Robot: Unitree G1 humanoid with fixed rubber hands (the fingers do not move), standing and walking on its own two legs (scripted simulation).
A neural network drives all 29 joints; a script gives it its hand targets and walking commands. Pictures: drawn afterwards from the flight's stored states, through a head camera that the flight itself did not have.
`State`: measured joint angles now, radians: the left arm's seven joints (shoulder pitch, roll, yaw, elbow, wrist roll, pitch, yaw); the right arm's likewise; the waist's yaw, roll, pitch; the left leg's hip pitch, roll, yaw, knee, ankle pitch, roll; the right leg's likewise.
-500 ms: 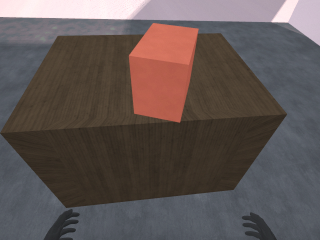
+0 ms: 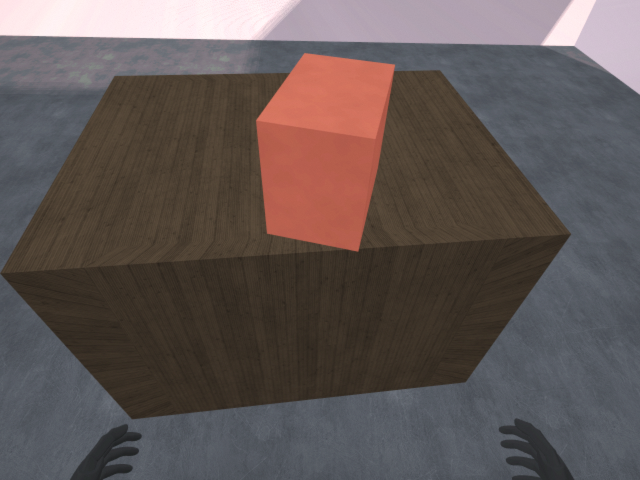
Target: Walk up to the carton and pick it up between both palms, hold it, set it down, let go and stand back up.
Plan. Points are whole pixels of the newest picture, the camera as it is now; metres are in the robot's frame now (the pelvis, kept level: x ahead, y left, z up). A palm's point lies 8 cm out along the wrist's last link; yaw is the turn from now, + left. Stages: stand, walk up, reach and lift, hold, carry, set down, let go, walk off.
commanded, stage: stand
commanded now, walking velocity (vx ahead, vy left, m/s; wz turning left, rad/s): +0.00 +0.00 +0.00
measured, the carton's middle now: (330, 149) +0.69 -0.01 +0.06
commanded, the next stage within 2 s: walk up in 0.68 s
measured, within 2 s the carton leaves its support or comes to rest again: neither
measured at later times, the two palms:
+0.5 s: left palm out of the picture +0.13 +0.29 -0.07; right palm out of the picture +0.12 -0.30 -0.08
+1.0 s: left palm out of the picture +0.09 +0.31 -0.08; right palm out of the picture +0.09 -0.31 -0.08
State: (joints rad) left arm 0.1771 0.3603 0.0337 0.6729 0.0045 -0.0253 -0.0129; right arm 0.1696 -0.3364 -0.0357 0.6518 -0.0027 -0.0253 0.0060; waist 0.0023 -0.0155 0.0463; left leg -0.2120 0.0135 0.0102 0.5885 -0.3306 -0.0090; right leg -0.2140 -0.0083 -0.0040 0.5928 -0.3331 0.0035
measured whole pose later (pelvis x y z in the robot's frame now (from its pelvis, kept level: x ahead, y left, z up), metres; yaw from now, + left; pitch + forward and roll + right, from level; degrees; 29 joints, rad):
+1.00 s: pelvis +0.00 -0.01 +0.01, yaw +2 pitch -3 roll -1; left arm 0.21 0.40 0.05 0.84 0.03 -0.02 -0.02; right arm 0.27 -0.37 -0.05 0.84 -0.03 -0.02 0.00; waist 0.00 -0.02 0.04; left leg -0.23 0.03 0.00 0.64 -0.46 0.04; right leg -0.13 0.00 -0.05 0.46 -0.30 -0.04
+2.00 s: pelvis +0.28 -0.06 -0.02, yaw +8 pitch -3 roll +0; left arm 0.32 0.47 0.02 0.59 0.00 0.01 -0.01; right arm 0.22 -0.44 0.00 0.50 0.00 -0.02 -0.01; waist 0.01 -0.04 0.09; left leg -0.36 0.03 -0.01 0.74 -0.31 -0.02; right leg -0.26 -0.04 -0.03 0.71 -0.37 0.01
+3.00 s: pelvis +0.26 -0.06 +0.00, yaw +11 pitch -3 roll -1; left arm 0.11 0.46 0.04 0.95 -0.02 0.02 0.00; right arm 0.09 -0.43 -0.05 0.95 0.01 0.04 0.01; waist 0.00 0.00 0.11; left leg -0.31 0.00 -0.06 0.52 -0.16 -0.01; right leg -0.18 -0.07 -0.10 0.52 -0.28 0.03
